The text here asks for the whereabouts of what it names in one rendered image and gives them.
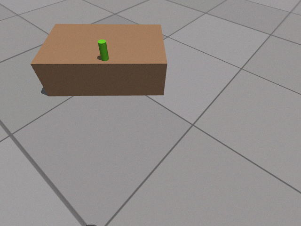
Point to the can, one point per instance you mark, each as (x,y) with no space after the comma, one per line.
(103,50)

